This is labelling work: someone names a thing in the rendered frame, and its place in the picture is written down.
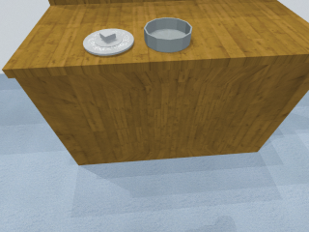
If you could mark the lid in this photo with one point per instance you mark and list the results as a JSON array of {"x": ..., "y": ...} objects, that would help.
[{"x": 94, "y": 44}]

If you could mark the knob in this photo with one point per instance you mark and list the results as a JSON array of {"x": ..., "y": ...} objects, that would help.
[{"x": 107, "y": 35}]

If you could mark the pot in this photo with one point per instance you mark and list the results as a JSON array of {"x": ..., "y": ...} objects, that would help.
[{"x": 167, "y": 34}]

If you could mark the table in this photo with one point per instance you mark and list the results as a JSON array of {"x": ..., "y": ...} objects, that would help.
[{"x": 244, "y": 71}]

